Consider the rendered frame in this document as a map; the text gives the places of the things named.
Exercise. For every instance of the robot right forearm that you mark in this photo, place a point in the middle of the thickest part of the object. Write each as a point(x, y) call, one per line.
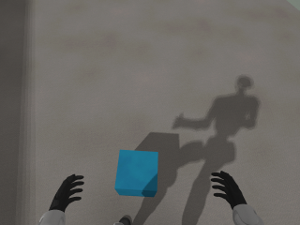
point(244, 214)

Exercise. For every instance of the robot left forearm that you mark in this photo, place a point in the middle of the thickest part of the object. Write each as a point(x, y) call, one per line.
point(53, 217)

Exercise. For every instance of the carton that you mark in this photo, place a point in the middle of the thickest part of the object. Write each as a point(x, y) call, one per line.
point(137, 173)

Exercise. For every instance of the right robot hand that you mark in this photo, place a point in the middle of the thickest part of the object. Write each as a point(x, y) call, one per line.
point(234, 195)

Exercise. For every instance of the left robot hand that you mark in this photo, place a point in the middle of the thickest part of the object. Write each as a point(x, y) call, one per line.
point(61, 199)

